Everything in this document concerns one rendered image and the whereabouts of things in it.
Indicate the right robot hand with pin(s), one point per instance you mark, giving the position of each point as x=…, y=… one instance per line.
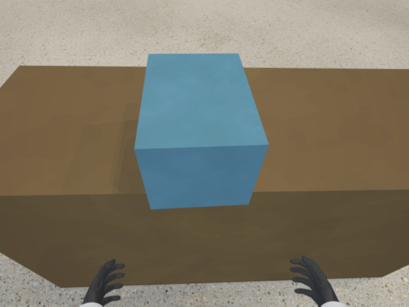
x=322, y=291

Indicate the pedestal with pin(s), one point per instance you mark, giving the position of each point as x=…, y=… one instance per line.
x=333, y=186

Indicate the carton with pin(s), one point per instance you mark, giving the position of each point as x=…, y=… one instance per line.
x=200, y=141

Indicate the left robot hand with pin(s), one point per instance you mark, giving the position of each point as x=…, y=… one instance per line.
x=98, y=288

